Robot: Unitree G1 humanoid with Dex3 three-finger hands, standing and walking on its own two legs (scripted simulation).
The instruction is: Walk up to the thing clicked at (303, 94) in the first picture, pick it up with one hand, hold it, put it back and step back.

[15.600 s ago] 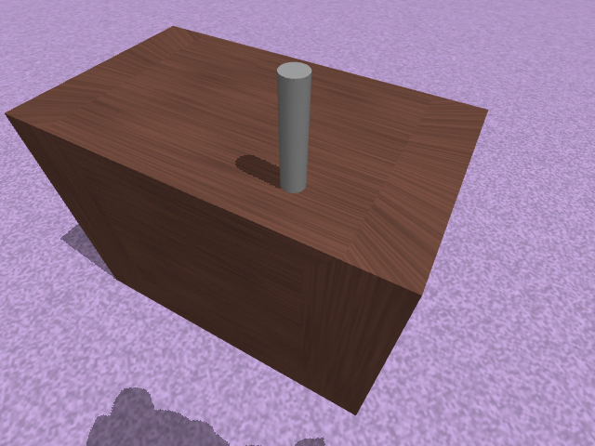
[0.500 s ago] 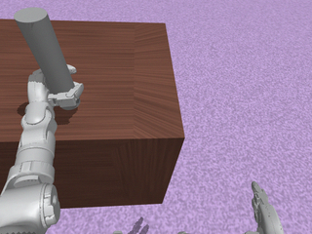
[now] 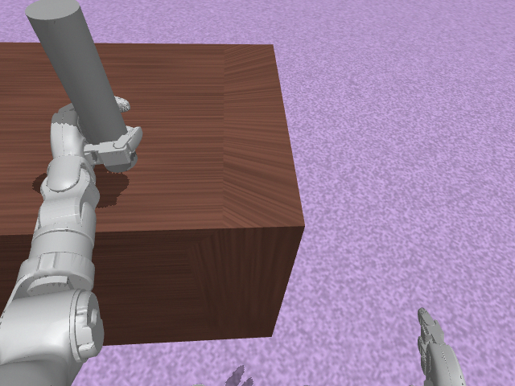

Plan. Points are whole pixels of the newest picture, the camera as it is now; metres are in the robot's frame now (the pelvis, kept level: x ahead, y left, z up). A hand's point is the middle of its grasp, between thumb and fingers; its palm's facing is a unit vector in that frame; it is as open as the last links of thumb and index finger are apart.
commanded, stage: settle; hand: left
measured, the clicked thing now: (94, 101) +0.46 +0.22 +0.20
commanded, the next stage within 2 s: lift in 0.04 s
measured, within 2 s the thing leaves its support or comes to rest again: neither
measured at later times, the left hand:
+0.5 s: hand (115, 111) +0.46 +0.20 +0.18, palm faces +0.20 -0.98 +0.00, open 7.0 cm
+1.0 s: hand (97, 111) +0.38 +0.17 +0.25, palm faces +0.17 -0.99 -0.02, open 7.0 cm
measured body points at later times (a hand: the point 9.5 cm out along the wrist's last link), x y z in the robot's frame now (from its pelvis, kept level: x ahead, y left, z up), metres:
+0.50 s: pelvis +0.01 +0.00 +0.01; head +0.03 +0.00 +0.46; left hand +0.44 +0.25 +0.18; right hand +0.17 -0.26 -0.03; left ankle +0.02 +0.13 -0.70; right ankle +0.01 -0.15 -0.70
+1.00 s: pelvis +0.00 -0.01 +0.02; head -0.03 -0.04 +0.47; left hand +0.36 +0.23 +0.25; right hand +0.17 -0.26 -0.03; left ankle +0.02 +0.13 -0.70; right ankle +0.01 -0.15 -0.70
